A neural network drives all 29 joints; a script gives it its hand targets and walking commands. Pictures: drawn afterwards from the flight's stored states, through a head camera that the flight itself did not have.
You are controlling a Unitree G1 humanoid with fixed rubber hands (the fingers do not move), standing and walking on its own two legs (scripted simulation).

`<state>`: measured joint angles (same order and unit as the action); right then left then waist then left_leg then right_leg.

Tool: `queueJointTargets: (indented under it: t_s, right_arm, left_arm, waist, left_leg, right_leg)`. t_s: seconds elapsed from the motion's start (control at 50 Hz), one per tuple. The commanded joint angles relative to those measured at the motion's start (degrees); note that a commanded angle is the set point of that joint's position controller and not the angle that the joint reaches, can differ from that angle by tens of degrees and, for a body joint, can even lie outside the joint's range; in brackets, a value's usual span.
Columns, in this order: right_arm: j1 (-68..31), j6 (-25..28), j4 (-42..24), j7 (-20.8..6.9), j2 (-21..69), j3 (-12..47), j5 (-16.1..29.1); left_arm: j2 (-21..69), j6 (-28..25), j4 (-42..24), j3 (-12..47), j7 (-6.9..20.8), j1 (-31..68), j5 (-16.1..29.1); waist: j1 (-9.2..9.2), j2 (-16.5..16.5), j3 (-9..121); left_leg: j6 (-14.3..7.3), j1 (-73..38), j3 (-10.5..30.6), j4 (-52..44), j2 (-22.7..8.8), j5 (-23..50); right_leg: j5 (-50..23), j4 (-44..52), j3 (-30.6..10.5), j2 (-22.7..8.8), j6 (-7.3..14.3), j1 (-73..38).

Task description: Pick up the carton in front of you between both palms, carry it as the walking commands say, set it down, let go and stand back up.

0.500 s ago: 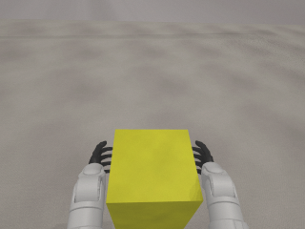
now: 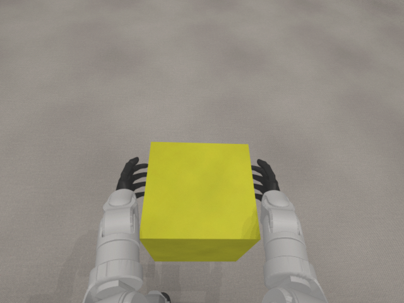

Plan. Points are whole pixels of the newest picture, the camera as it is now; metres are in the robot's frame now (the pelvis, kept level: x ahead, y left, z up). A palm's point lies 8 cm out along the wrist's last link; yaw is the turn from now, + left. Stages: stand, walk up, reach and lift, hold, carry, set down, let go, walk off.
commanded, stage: set down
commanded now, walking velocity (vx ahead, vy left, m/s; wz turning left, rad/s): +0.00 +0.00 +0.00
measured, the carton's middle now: (197, 207) +0.35 +0.02 -0.09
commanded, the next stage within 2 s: none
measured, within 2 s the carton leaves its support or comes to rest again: neither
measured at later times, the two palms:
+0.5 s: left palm (136, 215) +0.36 +0.18 -0.20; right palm (243, 212) +0.38 -0.12 -0.19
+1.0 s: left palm (140, 225) +0.39 +0.19 -0.36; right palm (228, 218) +0.43 -0.11 -0.35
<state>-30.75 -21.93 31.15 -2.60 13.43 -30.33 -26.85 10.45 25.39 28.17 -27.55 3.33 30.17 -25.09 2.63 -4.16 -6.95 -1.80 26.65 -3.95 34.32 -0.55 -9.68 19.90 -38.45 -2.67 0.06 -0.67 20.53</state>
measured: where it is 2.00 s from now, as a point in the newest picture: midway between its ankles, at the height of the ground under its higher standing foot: outside the picture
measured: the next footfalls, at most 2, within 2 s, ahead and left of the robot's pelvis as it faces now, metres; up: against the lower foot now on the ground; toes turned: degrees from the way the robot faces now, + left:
none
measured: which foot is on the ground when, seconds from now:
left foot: down 0.00-1.00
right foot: down 0.00-1.00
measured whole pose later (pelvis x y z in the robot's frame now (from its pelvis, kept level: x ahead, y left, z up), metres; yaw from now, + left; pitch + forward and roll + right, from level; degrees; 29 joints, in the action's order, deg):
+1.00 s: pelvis -0.05 -0.01 -0.25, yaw -4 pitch +46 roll -3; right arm -54.5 -9.3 43.3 5.7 0.8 -19.2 -7.1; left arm -0.3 12.1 34.7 -24.4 -3.5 48.7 -8.1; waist 4.6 -4.1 9.0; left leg 0.5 119.6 2.3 95.6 -0.8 -22.2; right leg 35.7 -101.3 -0.7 4.9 -1.4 111.9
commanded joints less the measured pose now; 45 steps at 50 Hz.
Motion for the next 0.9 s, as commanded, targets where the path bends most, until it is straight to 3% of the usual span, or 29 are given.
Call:
queueJointTargets:
  t_s: [0.0,0.08,0.16,0.22,0.26,0.36,0.46,0.52,0.7,0.88]
  right_arm:
    - [-21.0,7.1,4.2,-7.2,34.6,20.5,7.6]
    - [-24.3,14.3,3.4,-6.2,38.4,29.6,12.8]
    - [-27.9,19.3,0.3,-4.0,40.9,40.1,18.0]
    - [-28.6,20.2,-2.2,-1.7,40.4,43.8,20.2]
    - [-28.5,19.6,-1.8,-0.4,40.0,44.0,20.4]
    - [-32.8,16.5,2.4,-0.8,41.2,41.3,19.8]
    - [-38.1,14.0,6.4,-1.5,42.2,37.2,19.1]
    - [-40.5,13.3,8.4,-1.3,42.0,34.7,18.6]
    - [-47.8,13.9,9.5,-2.8,40.6,36.3,21.3]
    - [-52.1,14.3,9.5,-2.3,37.7,38.3,23.2]
  left_arm:
    - [33.9,-7.3,4.1,20.4,7.6,21.5,6.9]
    - [38.1,-14.6,4.9,28.2,8.1,24.2,11.1]
    - [39.4,-19.7,1.9,35.1,7.5,27.5,14.9]
    - [36.6,-20.8,-0.2,37.4,6.4,28.2,16.7]
    - [34.8,-20.3,0.3,37.3,6.2,28.2,17.0]
    - [35.5,-17.5,5.5,33.7,7.0,31.2,16.3]
    - [37.8,-14.9,8.0,31.2,8.2,36.9,15.7]
    - [39.1,-13.7,8.6,31.0,8.4,40.4,16.1]
    - [39.9,-14.0,9.8,29.7,5.2,41.8,16.4]
    - [38.2,-14.4,5.6,33.9,3.7,48.2,20.9]
  waist:
    - [-0.29,4.1,21.5]
    - [-0.55,3.7,36.0]
    - [0.74,3.8,55.1]
    - [2.09,4.3,64.6]
    - [2.50,3.8,65.0]
    - [3.34,2.4,57.0]
    - [2.61,2.3,56.5]
    - [1.38,3.8,58.9]
    - [4.65,3.3,66.6]
    - [4.46,3.8,72.5]
  left_leg:
    - [0.3,-18.8,7.5,4.5,5.2,10.4]
    - [-0.1,-16.4,8.6,13.4,5.8,19.8]
    - [0.2,-14.5,9.0,22.6,6.2,28.4]
    - [1.1,-7.7,7.4,27.3,7.0,28.5]
    - [1.6,0.0,5.9,28.8,7.5,22.6]
    - [1.5,16.1,4.2,31.3,7.9,5.5]
    - [1.6,25.3,3.6,36.0,8.0,-0.5]
    - [2.3,30.2,3.3,38.8,8.0,-1.9]
    - [3.2,32.6,3.9,46.5,8.2,2.4]
    - [4.8,36.4,3.1,54.4,8.1,4.5]
  right_leg:
    - [-4.6,3.3,-1.7,7.2,2.5,22.9]
    - [-8.1,-3.6,-1.3,8.3,1.3,31.3]
    - [-13.0,-11.3,-0.9,8.9,-0.2,38.4]
    - [-16.2,-16.2,-1.1,9.3,-1.0,39.5]
    - [-14.9,-18.2,-1.0,9.7,-1.4,40.1]
    - [-1.1,-21.2,-0.7,10.3,-1.3,47.8]
    - [4.3,-25.5,-0.2,10.6,-0.8,54.6]
    - [4.3,-29.2,0.5,11.0,-0.6,56.8]
    - [4.1,-40.0,2.8,12.4,-0.4,72.0]
    - [4.0,-48.9,4.5,12.9,-0.2,80.6]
